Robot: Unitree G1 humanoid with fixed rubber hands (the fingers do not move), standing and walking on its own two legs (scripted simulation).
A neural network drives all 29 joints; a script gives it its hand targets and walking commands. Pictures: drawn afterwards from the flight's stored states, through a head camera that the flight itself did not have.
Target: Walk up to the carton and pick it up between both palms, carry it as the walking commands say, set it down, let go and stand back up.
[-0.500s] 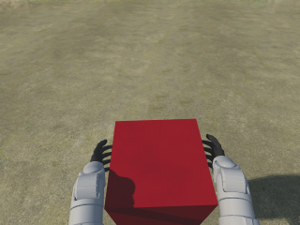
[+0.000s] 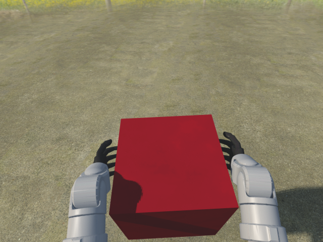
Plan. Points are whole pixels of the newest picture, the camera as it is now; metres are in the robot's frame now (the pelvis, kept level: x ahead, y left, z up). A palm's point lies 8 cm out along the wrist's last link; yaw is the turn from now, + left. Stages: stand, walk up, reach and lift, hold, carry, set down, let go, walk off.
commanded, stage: carry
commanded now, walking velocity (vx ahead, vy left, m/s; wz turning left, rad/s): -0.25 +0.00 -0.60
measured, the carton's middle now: (169, 178) +0.29 +0.00 +0.02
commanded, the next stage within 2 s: none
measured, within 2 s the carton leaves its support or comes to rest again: neither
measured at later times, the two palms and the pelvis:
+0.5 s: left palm out of the picture +0.12 +0.14 +0.10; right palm out of the picture +0.05 -0.18 +0.09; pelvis -0.17 +0.02 +0.00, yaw -13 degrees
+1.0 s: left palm out of the picture -0.05 +0.15 +0.08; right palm out of the picture -0.18 -0.15 +0.09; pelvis -0.34 +0.10 +0.02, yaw -27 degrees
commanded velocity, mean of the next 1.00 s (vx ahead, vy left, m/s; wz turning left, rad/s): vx -0.25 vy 0.00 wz -0.60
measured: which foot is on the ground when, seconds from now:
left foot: down 0.00-0.50, up 0.52-0.88, down 0.90-1.00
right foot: down 0.00-0.20, up 0.22-0.48, down 0.50-0.90, up 0.92-1.00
